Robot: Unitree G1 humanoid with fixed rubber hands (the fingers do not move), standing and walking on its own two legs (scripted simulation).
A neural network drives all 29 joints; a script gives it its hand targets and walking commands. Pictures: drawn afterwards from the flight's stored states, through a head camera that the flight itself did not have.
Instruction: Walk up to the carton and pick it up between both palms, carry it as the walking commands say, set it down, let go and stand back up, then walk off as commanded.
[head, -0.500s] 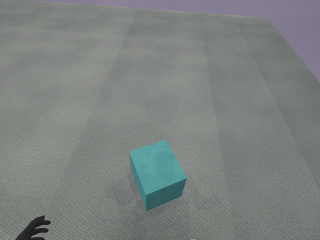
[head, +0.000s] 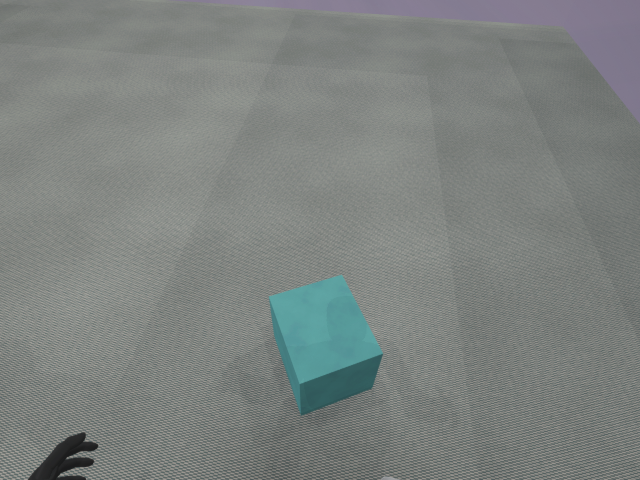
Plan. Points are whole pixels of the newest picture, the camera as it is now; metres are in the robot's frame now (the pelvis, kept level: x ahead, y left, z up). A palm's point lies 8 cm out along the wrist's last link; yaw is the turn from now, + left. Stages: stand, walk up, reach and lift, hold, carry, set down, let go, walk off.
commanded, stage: walk up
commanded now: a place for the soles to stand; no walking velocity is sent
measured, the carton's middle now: (321, 343) +0.62 +0.00 -0.61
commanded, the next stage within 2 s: none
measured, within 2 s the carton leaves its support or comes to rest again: neither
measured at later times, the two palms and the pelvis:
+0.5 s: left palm out of the picture +0.13 +0.32 -0.07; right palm out of the picture +0.11 -0.34 -0.06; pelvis +0.01 -0.02 +0.00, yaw +2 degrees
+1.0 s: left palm out of the picture +0.12 +0.32 -0.07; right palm out of the picture +0.10 -0.35 -0.05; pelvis +0.00 -0.02 +0.00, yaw +3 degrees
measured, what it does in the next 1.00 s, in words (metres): steps on the spot: left foot, then left foot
